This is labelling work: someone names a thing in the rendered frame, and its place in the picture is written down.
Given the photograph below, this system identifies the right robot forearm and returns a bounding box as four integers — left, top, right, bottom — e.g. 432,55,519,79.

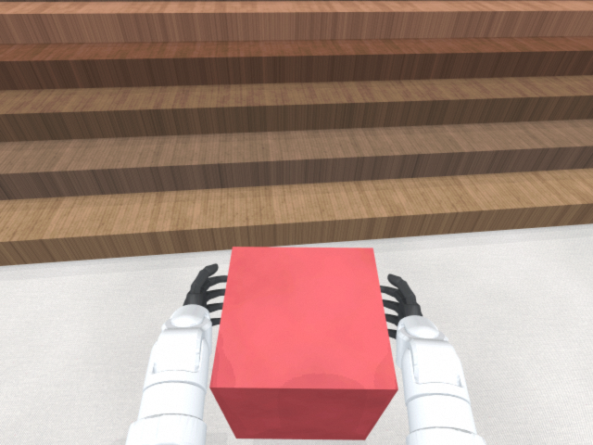
396,315,486,445

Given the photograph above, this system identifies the left robot hand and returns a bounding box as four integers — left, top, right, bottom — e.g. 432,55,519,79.
183,263,228,326

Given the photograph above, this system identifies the carton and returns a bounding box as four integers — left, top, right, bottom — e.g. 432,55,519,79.
209,247,398,440

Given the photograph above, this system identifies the right robot hand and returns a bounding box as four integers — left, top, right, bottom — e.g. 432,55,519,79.
380,274,423,339

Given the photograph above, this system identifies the left robot forearm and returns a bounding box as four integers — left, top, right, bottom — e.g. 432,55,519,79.
125,304,212,445

